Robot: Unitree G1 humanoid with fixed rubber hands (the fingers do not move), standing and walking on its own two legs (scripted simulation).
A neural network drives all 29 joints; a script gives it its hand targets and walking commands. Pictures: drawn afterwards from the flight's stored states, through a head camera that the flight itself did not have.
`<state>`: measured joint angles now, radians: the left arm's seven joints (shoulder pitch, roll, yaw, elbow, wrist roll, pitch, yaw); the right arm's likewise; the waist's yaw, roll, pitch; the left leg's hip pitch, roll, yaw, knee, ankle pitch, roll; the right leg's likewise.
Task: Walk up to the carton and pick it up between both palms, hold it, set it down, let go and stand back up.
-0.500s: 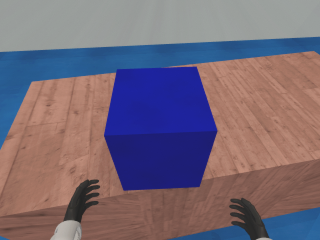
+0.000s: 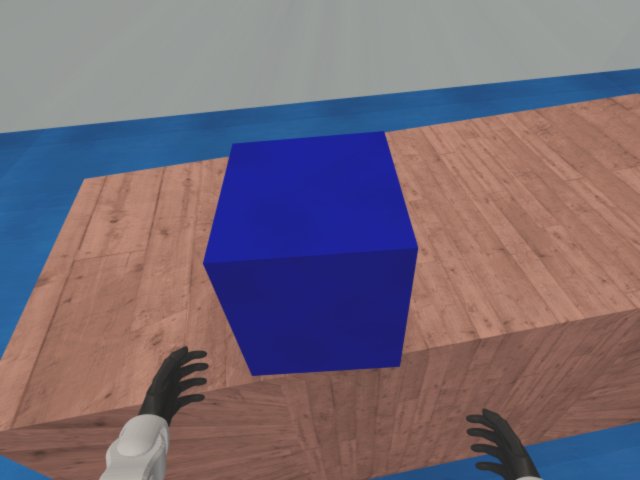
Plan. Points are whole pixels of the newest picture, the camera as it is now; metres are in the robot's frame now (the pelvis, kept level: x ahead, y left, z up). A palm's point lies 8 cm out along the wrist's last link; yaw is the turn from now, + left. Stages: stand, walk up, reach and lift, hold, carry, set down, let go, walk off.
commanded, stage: let go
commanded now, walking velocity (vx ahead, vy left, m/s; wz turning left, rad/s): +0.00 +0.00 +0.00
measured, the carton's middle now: (316, 256) +0.41 +0.04 +0.05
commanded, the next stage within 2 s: stand in 0.38 s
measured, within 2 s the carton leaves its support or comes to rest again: neither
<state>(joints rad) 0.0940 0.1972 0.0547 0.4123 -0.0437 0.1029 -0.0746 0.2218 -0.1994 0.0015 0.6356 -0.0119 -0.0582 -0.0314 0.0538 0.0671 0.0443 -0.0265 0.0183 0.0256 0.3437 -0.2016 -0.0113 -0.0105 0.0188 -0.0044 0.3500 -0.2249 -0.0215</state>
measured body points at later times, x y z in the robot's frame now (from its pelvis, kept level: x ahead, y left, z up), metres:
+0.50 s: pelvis -0.02 -0.01 +0.00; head -0.04 -0.02 +0.45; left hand +0.22 +0.24 -0.01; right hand +0.14 -0.24 -0.11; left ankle +0.00 +0.13 -0.75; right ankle -0.01 -0.10 -0.75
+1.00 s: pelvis +0.00 +0.01 -0.01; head -0.02 +0.02 +0.44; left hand +0.21 +0.24 -0.02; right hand +0.11 -0.21 -0.14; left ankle +0.00 +0.13 -0.75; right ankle -0.01 -0.10 -0.75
